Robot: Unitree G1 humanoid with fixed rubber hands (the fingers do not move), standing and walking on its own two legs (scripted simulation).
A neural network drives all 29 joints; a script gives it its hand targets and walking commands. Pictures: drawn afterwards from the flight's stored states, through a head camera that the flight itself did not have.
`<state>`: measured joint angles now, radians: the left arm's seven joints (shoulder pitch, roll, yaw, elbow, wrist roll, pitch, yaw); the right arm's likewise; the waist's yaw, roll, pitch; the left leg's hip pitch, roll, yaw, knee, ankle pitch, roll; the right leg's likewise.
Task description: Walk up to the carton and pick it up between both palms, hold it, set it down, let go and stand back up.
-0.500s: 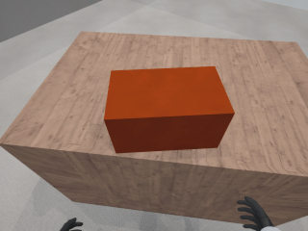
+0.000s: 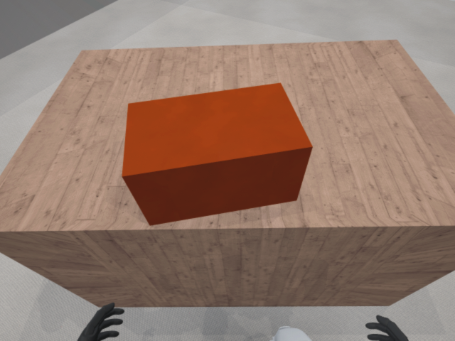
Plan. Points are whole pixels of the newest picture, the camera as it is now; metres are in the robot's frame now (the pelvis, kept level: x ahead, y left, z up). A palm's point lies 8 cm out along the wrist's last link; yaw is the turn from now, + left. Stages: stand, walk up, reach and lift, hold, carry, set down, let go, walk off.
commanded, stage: walk up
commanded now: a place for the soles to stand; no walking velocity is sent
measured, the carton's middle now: (215, 153) +0.46 +0.05 +0.04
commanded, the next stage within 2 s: reach and lift in 1.18 s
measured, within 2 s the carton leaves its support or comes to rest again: neither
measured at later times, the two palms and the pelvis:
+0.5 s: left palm out of the picture +0.11 +0.28 -0.09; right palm out of the picture +0.06 -0.26 -0.10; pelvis -0.01 +0.01 +0.00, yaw -5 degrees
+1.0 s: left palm out of the picture +0.13 +0.25 -0.09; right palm out of the picture +0.04 -0.26 -0.10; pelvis +0.00 +0.01 +0.01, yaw -7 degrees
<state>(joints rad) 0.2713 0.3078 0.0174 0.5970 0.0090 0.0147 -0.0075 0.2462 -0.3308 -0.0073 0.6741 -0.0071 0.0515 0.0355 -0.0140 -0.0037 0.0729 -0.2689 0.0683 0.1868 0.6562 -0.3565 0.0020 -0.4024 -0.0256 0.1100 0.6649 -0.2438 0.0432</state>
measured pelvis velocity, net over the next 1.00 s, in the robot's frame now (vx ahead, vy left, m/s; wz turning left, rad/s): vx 0.00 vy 0.01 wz -0.12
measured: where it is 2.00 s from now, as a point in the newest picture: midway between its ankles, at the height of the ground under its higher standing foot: outside the picture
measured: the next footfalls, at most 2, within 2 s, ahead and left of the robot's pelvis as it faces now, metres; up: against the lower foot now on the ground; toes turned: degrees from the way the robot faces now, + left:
none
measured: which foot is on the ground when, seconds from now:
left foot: down 0.00-1.00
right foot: down 0.00-1.00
